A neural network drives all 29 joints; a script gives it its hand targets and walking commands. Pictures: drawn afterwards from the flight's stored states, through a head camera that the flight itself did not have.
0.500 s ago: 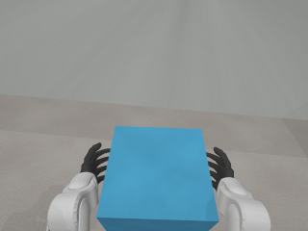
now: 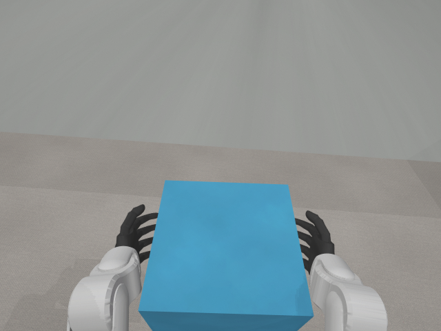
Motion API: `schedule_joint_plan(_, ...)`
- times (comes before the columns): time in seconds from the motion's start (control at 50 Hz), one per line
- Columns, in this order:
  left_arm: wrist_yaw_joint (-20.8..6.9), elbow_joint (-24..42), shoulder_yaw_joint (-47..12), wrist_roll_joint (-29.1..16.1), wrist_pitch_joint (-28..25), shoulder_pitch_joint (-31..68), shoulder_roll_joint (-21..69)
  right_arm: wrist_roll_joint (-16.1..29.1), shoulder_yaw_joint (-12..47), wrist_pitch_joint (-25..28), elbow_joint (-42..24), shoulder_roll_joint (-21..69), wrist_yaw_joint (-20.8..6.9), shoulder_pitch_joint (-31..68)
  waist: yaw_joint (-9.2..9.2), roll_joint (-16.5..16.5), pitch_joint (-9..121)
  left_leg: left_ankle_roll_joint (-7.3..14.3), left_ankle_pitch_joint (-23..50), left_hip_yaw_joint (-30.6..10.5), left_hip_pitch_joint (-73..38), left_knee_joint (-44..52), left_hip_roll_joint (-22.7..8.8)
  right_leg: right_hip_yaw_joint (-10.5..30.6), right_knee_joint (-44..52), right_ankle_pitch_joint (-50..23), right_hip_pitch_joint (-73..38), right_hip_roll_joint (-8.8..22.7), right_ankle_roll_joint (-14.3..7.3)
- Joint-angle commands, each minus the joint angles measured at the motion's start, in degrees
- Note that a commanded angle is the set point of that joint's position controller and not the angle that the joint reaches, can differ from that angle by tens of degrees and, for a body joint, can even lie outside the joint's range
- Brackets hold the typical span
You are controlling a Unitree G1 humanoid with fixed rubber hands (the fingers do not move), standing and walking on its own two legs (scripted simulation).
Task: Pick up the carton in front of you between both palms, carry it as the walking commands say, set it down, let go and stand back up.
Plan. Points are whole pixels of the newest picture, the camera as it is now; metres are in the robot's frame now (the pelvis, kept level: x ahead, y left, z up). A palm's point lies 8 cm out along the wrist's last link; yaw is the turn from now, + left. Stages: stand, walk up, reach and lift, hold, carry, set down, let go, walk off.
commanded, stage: carry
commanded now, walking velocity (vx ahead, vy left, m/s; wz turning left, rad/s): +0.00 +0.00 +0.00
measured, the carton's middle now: (223, 269) +0.24 +0.00 +0.02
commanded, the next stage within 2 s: hold in 1.02 s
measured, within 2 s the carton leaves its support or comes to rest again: neither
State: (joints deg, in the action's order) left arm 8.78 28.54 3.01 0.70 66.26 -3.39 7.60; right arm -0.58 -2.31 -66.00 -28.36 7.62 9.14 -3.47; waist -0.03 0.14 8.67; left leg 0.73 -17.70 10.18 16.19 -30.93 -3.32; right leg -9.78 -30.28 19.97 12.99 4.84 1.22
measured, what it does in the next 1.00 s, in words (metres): shifts its weight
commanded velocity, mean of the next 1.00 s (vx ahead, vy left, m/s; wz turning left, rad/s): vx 0.00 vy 0.00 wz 0.00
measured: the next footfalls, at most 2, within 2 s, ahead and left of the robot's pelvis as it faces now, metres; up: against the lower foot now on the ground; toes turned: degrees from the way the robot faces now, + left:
none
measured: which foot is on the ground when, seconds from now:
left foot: down 0.00-1.00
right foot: down 0.00-1.00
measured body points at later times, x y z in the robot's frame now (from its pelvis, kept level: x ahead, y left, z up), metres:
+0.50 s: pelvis -0.04 +0.00 +0.00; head -0.07 +0.00 +0.45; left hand +0.22 +0.15 +0.07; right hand +0.22 -0.16 +0.07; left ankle -0.02 +0.10 -0.73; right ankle -0.05 -0.12 -0.73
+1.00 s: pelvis -0.05 -0.01 +0.00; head -0.05 -0.01 +0.45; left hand +0.26 +0.14 +0.03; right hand +0.26 -0.16 +0.03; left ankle -0.02 +0.10 -0.73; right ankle -0.05 -0.12 -0.73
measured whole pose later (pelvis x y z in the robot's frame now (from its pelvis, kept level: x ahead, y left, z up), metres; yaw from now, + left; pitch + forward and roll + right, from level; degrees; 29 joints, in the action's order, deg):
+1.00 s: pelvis -0.05 -0.01 +0.00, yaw +0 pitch +2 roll +0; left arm 1.4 -11.9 11.4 13.7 38.3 13.3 8.3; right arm -13.2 -10.9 -38.3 12.3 8.3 1.8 13.5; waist -0.2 0.1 3.6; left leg 0.8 -11.9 10.1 18.4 -28.3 -4.2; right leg -9.9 -28.7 14.9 15.8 3.7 -0.5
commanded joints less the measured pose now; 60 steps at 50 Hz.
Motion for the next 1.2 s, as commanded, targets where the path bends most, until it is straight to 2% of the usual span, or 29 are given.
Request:
schedule_joint_plan(0.0,-1.55,6.19,-30.59,-9.45,-0.84,19.74,35.95,9.01,30.03,0.75,-5.92,36.93,-1.23,19.55,-0.12,-0.35,7.48,0.14,26.89,-5.75,-5.36,3.29,-6.55,4.36,3.17,-23.14,-2.47,5.03,-0.55)
schedule_joint_plan(0.18,-1.66,4.27,-30.05,-8.64,-0.26,20.42,34.96,8.72,29.89,0.14,-4.22,36.08,-1.43,20.62,-0.10,-0.24,4.81,0.22,17.99,-6.14,-3.59,6.06,-6.29,5.10,6.05,-15.59,-1.06,4.94,-1.12)
schedule_joint_plan(0.34,-4.80,-2.61,-29.08,-6.72,-1.95,23.83,32.38,7.05,28.95,1.91,2.67,32.89,-4.75,24.00,0.05,-0.32,4.19,0.39,13.40,-6.26,-2.82,7.21,-6.20,5.47,7.17,-11.05,0.41,4.80,-1.68)
schedule_joint_plan(0.48,-8.36,-8.57,-28.54,-5.69,-6.91,28.29,33.74,5.62,28.01,6.67,8.73,34.28,-8.20,28.21,0.09,-0.21,5.77,0.35,11.45,-6.30,-3.27,7.42,-6.17,5.74,7.35,-9.60,0.87,4.78,-1.89)
schedule_joint_plan(0.62,-11.57,-17.03,-25.67,-2.61,-13.37,31.31,34.48,2.41,24.93,12.94,17.17,35.54,-11.35,30.84,-0.06,-0.14,6.90,0.23,11.70,-6.21,-3.61,7.26,-6.27,5.82,7.29,-9.87,0.75,4.73,-1.94)
schedule_joint_plan(0.84,-17.48,-35.09,-20.68,1.23,-27.50,40.42,40.95,-0.66,20.67,27.13,35.02,41.84,-17.51,40.67,-0.07,-0.25,8.95,0.18,12.41,-6.23,-3.77,6.95,-6.30,5.89,6.69,-11.07,-0.64,4.56,-2.14)
schedule_joint_plan(0.92,-19.41,-37.20,-22.68,0.55,-30.96,44.11,45.94,-0.24,22.35,30.56,37.47,46.75,-19.32,44.02,-0.06,-0.43,10.37,0.21,13.79,-6.15,-4.64,6.49,-6.39,5.82,6.16,-12.55,-1.43,4.52,-2.28)
schedule_joint_plan(1.0,-20.18,-35.15,-25.58,-0.91,-30.16,44.16,49.51,1.03,24.89,29.73,35.66,50.39,-20.05,43.67,-0.05,-0.59,11.99,0.18,16.45,-5.95,-5.69,5.53,-6.52,5.68,5.29,-15.14,-2.31,4.60,-2.21)
schedule_joint_plan(1.02,-20.51,-32.38,-24.21,-0.49,-29.11,36.74,51.48,0.61,24.00,28.95,33.63,51.86,-20.67,36.66,0.34,1.95,11.06,1.29,31.10,-14.37,-18.48,6.75,8.38,14.46,7.83,-32.21,-8.63,-9.23,-2.76)
schedule_joint_plan(1.04,-20.14,-30.32,-25.32,-0.25,-29.00,38.23,50.64,0.21,24.14,28.91,31.68,51.44,-20.36,37.18,-0.23,1.47,13.25,0.77,36.94,-15.80,-20.67,6.74,7.61,15.45,7.38,-37.75,-9.44,-8.90,-2.64)
schedule_joint_plan(1.06,-20.12,-30.84,-24.37,0.61,-28.08,36.92,49.57,-0.36,22.81,28.20,31.68,49.95,-20.35,36.29,0.09,0.59,12.54,0.51,30.10,-15.47,-20.65,8.62,7.56,15.31,8.96,-30.86,-11.26,-8.42,-2.60)
schedule_joint_plan(1.1,-20.21,-31.78,-23.18,1.19,-27.20,37.73,49.51,-1.48,21.16,27.46,33.33,49.46,-20.13,36.74,-0.40,0.66,7.67,-0.25,33.43,-15.23,-20.03,8.84,8.13,15.61,10.02,-33.81,-10.65,-8.97,-2.16)
schedule_joint_plan(1.12,-20.26,-33.04,-22.53,1.03,-27.18,38.25,48.12,-1.66,19.61,27.57,35.25,49.39,-19.57,36.49,-0.66,2.20,7.54,-0.30,30.46,-15.15,-20.84,9.15,8.05,15.60,11.51,-28.76,-11.67,-9.06,-2.14)
schedule_joint_plan(1.14,-20.32,-33.31,-22.41,1.20,-27.13,38.78,48.63,-2.07,19.83,27.50,35.58,49.07,-19.70,37.30,-0.07,-0.24,5.35,-0.51,25.27,-14.63,-18.69,10.37,8.42,15.45,11.55,-25.67,-12.22,-9.04,-2.24)
schedule_joint_plan(1.18,-20.57,-34.29,-22.27,1.07,-27.08,40.57,49.27,-1.82,19.23,27.44,35.99,49.83,-20.01,39.12,-0.54,-0.49,4.70,-0.57,25.64,-14.82,-18.29,10.45,8.49,15.48,11.46,-26.37,-12.48,-9.08,-2.20)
